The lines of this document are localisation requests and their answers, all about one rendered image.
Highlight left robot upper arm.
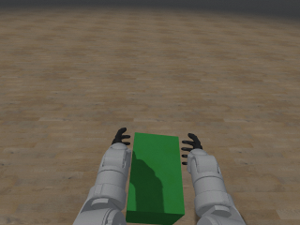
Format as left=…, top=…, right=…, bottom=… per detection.
left=73, top=207, right=127, bottom=225

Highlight carton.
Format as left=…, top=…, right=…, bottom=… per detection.
left=126, top=132, right=185, bottom=225

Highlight right robot hand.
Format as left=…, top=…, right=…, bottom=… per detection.
left=181, top=133, right=203, bottom=165

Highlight right robot upper arm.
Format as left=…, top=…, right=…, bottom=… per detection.
left=197, top=214, right=246, bottom=225

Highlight right robot forearm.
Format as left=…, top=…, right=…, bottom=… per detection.
left=187, top=148, right=247, bottom=225

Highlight left robot hand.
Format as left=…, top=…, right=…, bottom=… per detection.
left=112, top=127, right=130, bottom=145

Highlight left robot forearm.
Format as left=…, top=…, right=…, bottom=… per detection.
left=72, top=142, right=131, bottom=225

